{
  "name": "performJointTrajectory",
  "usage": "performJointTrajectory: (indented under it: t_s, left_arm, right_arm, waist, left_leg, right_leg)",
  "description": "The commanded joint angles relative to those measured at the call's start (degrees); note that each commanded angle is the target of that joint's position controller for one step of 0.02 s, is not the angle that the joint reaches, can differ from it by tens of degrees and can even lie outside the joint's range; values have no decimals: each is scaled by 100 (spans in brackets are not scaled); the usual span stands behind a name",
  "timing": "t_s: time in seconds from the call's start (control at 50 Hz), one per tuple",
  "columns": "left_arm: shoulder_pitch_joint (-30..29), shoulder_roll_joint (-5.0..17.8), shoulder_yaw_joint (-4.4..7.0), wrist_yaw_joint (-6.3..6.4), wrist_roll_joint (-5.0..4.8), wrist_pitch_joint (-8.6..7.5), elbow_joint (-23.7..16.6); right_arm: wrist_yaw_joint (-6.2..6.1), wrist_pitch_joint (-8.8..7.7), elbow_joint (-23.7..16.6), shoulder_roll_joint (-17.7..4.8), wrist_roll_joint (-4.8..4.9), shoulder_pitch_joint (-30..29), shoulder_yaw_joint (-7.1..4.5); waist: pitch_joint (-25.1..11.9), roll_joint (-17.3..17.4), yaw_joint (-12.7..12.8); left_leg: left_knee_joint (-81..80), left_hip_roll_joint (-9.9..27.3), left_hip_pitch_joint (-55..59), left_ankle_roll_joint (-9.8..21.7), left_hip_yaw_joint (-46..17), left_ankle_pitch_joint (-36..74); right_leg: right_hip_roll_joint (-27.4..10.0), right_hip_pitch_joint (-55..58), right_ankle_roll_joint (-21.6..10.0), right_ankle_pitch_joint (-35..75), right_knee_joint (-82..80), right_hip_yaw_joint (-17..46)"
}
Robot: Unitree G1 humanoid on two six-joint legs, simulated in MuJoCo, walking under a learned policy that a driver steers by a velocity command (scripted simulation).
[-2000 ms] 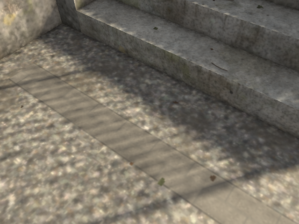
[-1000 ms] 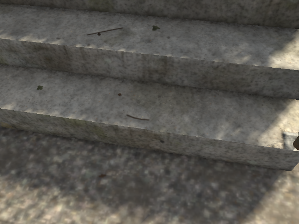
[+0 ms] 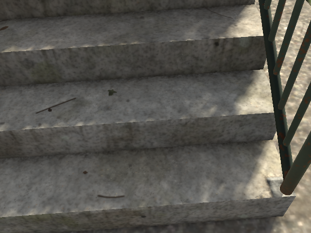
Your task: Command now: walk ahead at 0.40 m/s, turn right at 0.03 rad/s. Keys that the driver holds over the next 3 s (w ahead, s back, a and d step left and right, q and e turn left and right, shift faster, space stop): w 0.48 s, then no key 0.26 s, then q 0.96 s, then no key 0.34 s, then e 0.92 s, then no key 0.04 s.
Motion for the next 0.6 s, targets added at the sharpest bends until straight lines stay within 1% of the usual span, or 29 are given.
performJointTrajectory:
  t_s: [0.02, 0.06, 0.08, 0.1, 0.12, 0.14, 0.16, 0.18, 0.2, 0.22, 0.24, 0.26, 0.28, 0.3, 0.32, 0.36, 0.4, 0.44, 0.46, 0.48, 0.5, 0.52, 0.54, 0.56, 0.58, 0.6]
  left_arm:
    - [236, 816, 129, 13, 31, -80, -76]
    - [213, 925, 155, 16, 42, -85, -63]
    - [144, 1010, 181, 16, 46, -84, -73]
    - [52, 1070, 198, 14, 29, -86, -73]
    - [-50, 1034, 183, 1, 3, -87, -70]
    - [-84, 907, 138, -18, -7, -110, -104]
    - [-166, 454, -6, -50, -134, -153, -409]
    - [-64, 468, 20, -45, -44, -151, -425]
    - [-329, 766, 119, -49, 58, -106, -393]
    - [-465, 555, 72, -123, 34, -131, -412]
    - [-557, 444, 52, -163, 14, -128, -403]
    - [-562, 403, 50, -181, 69, -92, -402]
    - [-498, 325, 33, -202, 125, -40, -370]
    - [-514, 283, 31, -223, 146, -6, -388]
    - [-555, 212, 20, -234, 168, 29, -387]
    - [-1005, 207, 18, -252, 172, 60, -524]
    - [-1606, 131, -18, -282, 180, 45, -747]
    - [-2159, 2, -91, -284, 134, 11, -940]
    - [-2277, -22, -112, -265, 115, 11, -977]
    - [-2147, -46, -121, -217, 79, 36, -922]
    - [-1813, -84, -137, -161, 83, 39, -803]
    - [-1714, -12, -114, -105, 77, 13, -756]
    - [-1530, 97, -82, -17, 74, -25, -685]
    - [-1040, 169, -40, 56, 102, -98, -498]
    - [-508, 210, -6, 105, 207, -183, -305]
    - [227, 588, 94, 170, 340, -256, -124]
  right_arm:
    - [4, -112, -615, -194, 34, -973, 0]
    - [-27, -126, -669, -220, 38, -993, -1]
    - [-53, -142, -663, -254, 49, -883, -17]
    - [-94, -172, -581, -272, 56, -572, -43]
    - [-158, -223, -365, -331, 42, 28, -102]
    - [-247, -304, -53, -584, -17, 920, -207]
    - [-317, -353, 61, -1223, -126, 1883, -358]
    - [-266, -311, 274, -1547, -48, 2172, -436]
    - [-225, -296, 184, -1070, 26, 1541, -323]
    - [-170, -296, 53, -606, 27, 976, -206]
    - [-148, -325, -22, -392, 38, 651, -138]
    - [-137, -360, 22, -271, 55, 601, -90]
    - [-133, -401, 109, -187, 55, 647, -59]
    - [-136, -445, 204, -197, 65, 796, -52]
    - [-161, -500, 276, -251, 93, 871, -55]
    - [-201, -560, 430, -228, 119, 1086, -35]
    - [-208, -559, 553, -190, 114, 1239, -2]
    - [-201, -560, 561, -196, 117, 1173, 19]
    - [-203, -569, 592, -268, 118, 1228, 5]
    - [-215, -563, 657, -300, 85, 1333, -10]
    - [-249, -554, 737, -193, 77, 1463, 12]
    - [-267, -558, 769, -157, 85, 1441, 28]
    - [-298, -598, 793, -170, 135, 1416, 22]
    - [-323, -598, 809, -198, 185, 1308, 17]
    - [-347, -597, 812, -237, 258, 1202, 18]
    - [-398, -611, 737, -192, 299, 1264, 49]
  waist:
    - [875, -1022, 164]
    - [846, -993, 115]
    - [789, -969, 39]
    - [692, -929, -147]
    - [439, -715, -457]
    - [-167, -330, -780]
    - [-965, 729, -1133]
    - [-1059, 1407, -979]
    - [-387, 591, -633]
    - [103, 223, -453]
    - [316, 140, -310]
    - [416, 203, -211]
    - [351, 243, -136]
    - [272, 265, -103]
    - [282, 305, -36]
    - [423, 223, -87]
    - [590, 201, -168]
    - [617, 248, -262]
    - [555, 288, -313]
    - [406, 469, -297]
    - [256, 470, -246]
    - [269, 348, -188]
    - [234, 261, -117]
    - [72, 135, 90]
    - [-73, -35, 332]
    - [-459, -383, 525]
  left_leg:
    - [-584, -7, -478, 23, 152, -49]
    - [-949, -80, -20, 149, 241, -250]
    - [-1139, -150, 329, 220, 301, -325]
    - [-1422, -255, 893, 306, 355, -257]
    - [-1829, -433, 1763, 393, 429, -57]
    - [-1945, -249, 3043, 521, 166, -77]
    - [-2475, 1303, 4575, 957, -1855, -1192]
    - [-3263, 2096, 4608, 1319, -3702, -1368]
    - [-3285, 1875, 3836, 1236, -3297, -1892]
    - [-3415, 1622, 3180, 1174, -2700, -1726]
    - [-3591, 1347, 2730, 1062, -2119, -1106]
    - [-3665, 1151, 2466, 992, -1670, -361]
    - [-3659, 1000, 2359, 965, -1299, 336]
    - [-3619, 960, 2359, 1006, -1106, 926]
    - [-3640, 939, 2355, 1058, -969, 1257]
    - [-3729, 918, 2376, 1105, -773, 1459]
    - [-3750, 776, 2254, 1086, -503, 1835]
    - [-3657, 589, 2032, 1038, -191, 2484]
    - [-3573, 610, 2089, 1032, -173, 2793]
    - [-3402, 696, 2258, 1058, -197, 2851]
    - [-3144, 833, 2320, 1093, -206, 3267]
    - [-2877, 840, 2356, 1045, -197, 3819]
    - [-2503, 757, 2423, 957, -171, 4428]
    - [-1866, 623, 2523, 842, -160, 4687]
    - [-1035, 411, 2366, 685, -90, 4483]
    - [117, 175, 1611, 488, -44, 2824]
  right_leg:
    - [-1395, -403, -908, 453, -288, 862]
    - [-1461, -510, -846, 928, -55, 820]
    - [-1510, -593, -811, 1223, 97, 814]
    - [-1521, -720, -745, 1731, 381, 762]
    - [-1315, -878, -628, 2555, 1113, 534]
    - [-951, -1328, -479, 2783, 2311, 172]
    - [-367, -2815, -171, 1254, 4161, -293]
    - [185, -3758, -181, -1651, 5239, -221]
    - [-296, -3922, -343, -1278, 5755, 168]
    - [-524, -3906, -369, -736, 5755, 97]
    - [-683, -3732, -341, -392, 5539, -1]
    - [-763, -3550, -275, -244, 5379, -74]
    - [-759, -3375, -206, -117, 5355, -182]
    - [-730, -3340, -163, -41, 5353, -267]
    - [-740, -3419, -124, 24, 5284, -329]
    - [-796, -3724, -40, 268, 4947, -427]
    - [-739, -3761, 64, 559, 4237, -589]
    - [-545, -3287, 113, 796, 3226, -783]
    - [-443, -3078, 121, 855, 2876, -829]
    - [-404, -2914, 95, 789, 2845, -852]
    - [-367, -2630, 34, 871, 2936, -820]
    - [-317, -2473, -17, 901, 2808, -756]
    - [-190, -2207, -36, 1010, 2544, -729]
    - [-41, -1767, -109, 1205, 2078, -749]
    - [-27, -1159, -173, 1736, 1431, -765]
    - [-864, -55, -311, 3727, 1411, -116]
Next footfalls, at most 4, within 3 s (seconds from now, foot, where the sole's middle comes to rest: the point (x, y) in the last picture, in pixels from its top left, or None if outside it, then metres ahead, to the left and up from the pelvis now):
0.14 left None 0.18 0.14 -0.78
0.60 right None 0.42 -0.03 -0.78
0.94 left None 0.34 0.15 -0.78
1.38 right None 0.31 -0.06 -0.78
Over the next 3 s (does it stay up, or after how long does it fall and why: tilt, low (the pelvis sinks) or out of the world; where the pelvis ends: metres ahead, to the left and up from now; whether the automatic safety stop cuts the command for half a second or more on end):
stays up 0.12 -0.02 0.00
